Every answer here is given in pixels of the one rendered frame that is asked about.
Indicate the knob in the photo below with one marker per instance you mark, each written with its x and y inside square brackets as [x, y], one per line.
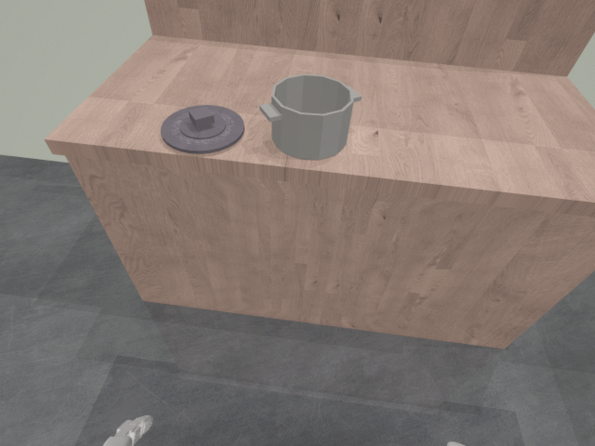
[201, 116]

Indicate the robot left hand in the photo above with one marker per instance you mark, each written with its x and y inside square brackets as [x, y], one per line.
[130, 432]

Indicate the lid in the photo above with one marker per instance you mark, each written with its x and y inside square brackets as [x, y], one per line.
[179, 132]

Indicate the pot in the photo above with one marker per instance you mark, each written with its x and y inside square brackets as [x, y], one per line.
[310, 115]

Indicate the table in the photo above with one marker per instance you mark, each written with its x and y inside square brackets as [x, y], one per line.
[461, 209]

